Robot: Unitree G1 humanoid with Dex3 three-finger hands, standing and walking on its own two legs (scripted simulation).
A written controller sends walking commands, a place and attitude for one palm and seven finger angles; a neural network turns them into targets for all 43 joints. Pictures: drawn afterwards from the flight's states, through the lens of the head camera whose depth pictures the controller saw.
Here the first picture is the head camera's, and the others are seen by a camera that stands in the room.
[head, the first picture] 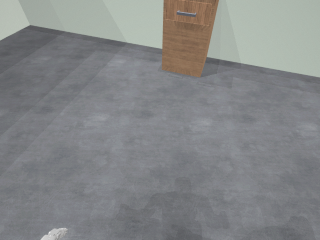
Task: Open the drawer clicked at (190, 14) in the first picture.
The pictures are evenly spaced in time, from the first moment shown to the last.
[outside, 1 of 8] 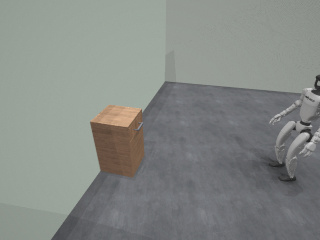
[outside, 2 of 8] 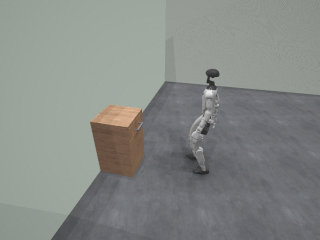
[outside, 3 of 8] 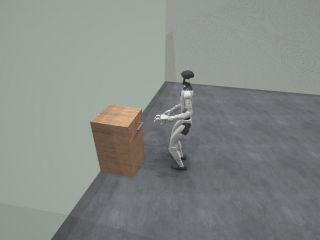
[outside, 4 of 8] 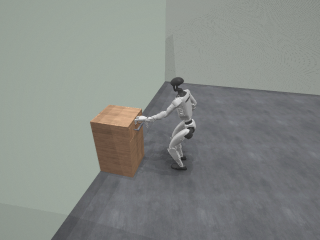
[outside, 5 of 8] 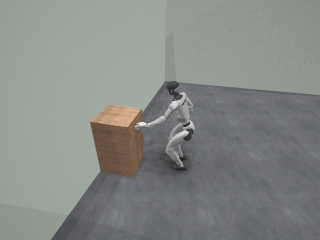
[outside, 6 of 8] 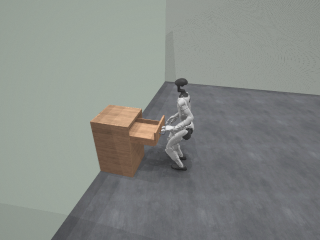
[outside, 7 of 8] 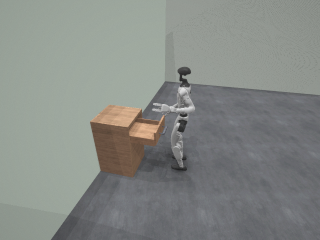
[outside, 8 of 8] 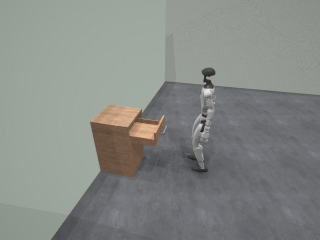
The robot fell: no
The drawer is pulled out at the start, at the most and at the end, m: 0.00 0.30 0.30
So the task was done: yes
